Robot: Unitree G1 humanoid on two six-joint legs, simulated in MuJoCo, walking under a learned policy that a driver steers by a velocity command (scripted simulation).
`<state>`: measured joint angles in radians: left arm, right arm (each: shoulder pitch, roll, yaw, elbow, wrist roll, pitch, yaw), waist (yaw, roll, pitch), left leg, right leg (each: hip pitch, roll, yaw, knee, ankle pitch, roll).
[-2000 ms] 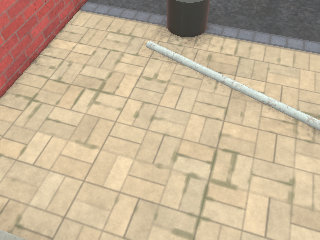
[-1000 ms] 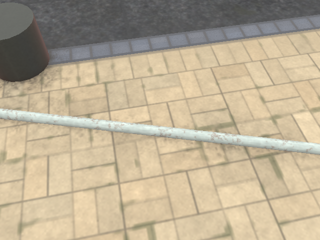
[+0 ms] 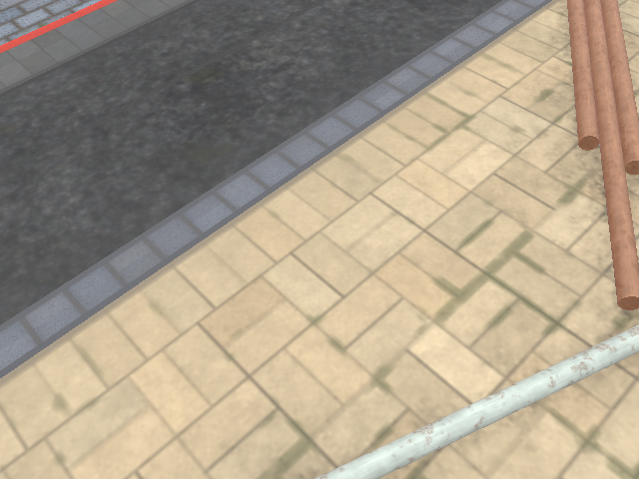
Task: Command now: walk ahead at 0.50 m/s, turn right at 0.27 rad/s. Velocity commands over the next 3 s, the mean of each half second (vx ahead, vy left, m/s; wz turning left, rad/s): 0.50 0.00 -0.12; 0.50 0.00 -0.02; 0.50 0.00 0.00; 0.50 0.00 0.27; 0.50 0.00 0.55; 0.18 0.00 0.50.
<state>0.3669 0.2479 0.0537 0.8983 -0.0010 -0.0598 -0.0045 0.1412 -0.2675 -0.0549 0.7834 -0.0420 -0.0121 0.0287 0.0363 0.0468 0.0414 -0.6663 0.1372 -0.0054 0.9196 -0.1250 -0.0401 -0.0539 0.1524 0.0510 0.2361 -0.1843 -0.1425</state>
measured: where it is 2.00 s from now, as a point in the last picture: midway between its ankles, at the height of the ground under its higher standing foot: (354, 248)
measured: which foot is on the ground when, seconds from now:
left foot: up 0.00-0.12, down 0.14-0.64, up 0.66-1.00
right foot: down 0.00-0.26, up 0.28-0.50, down 0.52-1.00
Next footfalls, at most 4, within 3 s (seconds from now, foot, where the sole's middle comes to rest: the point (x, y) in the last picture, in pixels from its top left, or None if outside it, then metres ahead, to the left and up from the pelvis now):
0.14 left None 0.27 0.15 -0.78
0.52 right None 0.44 -0.12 -0.76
1.02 left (321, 390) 0.67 0.09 -0.78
1.56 right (394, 273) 0.99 -0.08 -0.78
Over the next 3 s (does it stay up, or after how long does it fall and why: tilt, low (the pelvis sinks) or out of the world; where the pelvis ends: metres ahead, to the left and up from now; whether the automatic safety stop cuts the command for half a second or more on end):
stays up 1.45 0.08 -0.01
